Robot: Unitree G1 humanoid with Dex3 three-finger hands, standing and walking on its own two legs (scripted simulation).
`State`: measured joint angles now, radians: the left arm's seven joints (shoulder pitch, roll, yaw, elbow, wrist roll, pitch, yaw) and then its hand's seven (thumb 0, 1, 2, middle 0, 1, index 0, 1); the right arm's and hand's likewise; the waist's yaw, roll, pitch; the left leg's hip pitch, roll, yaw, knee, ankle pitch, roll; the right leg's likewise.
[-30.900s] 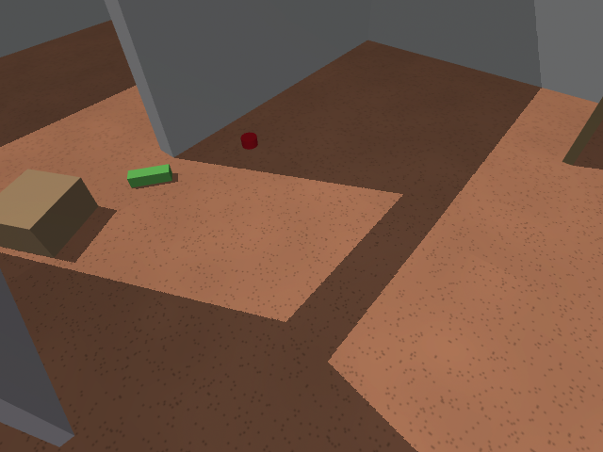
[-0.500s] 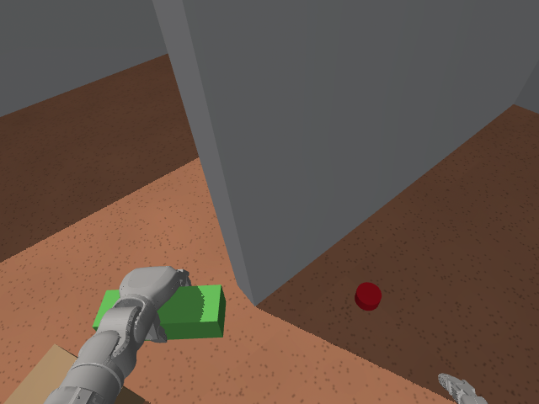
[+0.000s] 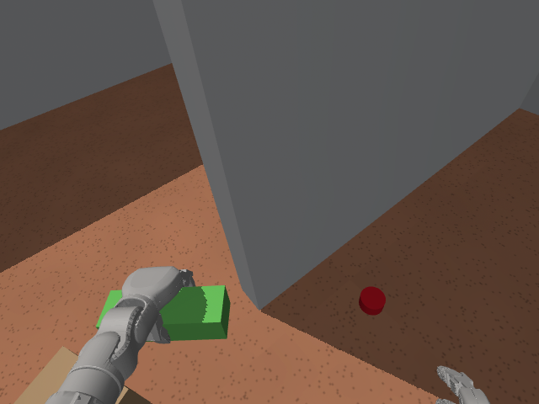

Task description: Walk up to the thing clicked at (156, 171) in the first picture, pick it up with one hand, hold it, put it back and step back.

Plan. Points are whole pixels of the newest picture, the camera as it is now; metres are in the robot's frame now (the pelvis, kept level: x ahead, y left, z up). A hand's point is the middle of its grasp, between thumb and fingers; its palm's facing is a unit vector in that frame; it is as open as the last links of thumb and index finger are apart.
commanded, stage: hold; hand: left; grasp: from above
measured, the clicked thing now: (167, 314) +0.30 +0.22 -0.07
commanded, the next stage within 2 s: crouch in 0.72 s
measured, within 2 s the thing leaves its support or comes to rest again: neither
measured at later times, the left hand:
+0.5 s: hand (159, 314) +0.29 +0.22 -0.04, palm faces -0.49 -0.03 -0.87, open 9.9 cm
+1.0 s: hand (159, 311) +0.29 +0.22 -0.05, palm faces -0.48 -0.04 -0.88, open 10.0 cm
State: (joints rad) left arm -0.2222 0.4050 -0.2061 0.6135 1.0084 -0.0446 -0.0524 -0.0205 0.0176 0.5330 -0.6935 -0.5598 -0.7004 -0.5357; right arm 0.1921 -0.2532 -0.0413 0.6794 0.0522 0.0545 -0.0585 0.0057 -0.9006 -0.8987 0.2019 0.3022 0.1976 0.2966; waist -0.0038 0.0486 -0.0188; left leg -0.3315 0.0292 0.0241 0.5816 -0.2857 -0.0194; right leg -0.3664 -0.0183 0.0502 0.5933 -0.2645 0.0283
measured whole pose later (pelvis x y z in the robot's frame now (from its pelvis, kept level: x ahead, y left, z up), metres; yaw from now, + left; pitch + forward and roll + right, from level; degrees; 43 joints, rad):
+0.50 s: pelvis +0.00 +0.00 +0.00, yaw +0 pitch +1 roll +0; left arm -0.22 0.42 -0.20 0.62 1.01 -0.07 -0.07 -0.02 0.00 0.55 -0.69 -0.58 -0.70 -0.55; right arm 0.18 -0.25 -0.03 0.67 0.05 0.07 -0.07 0.01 -0.90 -0.90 0.20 0.30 0.20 0.30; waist 0.00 0.04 0.00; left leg -0.29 0.03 0.02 0.53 -0.26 -0.02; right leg -0.32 -0.02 0.05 0.55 -0.24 0.03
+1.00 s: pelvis +0.01 +0.00 +0.00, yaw +0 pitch +2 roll +0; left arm -0.24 0.40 -0.19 0.68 1.03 -0.09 -0.01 -0.02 -0.01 0.58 -0.66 -0.62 -0.67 -0.60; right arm 0.18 -0.25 -0.04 0.67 0.05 0.09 -0.06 0.01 -0.90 -0.90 0.20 0.30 0.20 0.30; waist -0.01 0.04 0.00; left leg -0.29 0.02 0.02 0.53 -0.27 -0.02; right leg -0.32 -0.02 0.05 0.54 -0.25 0.03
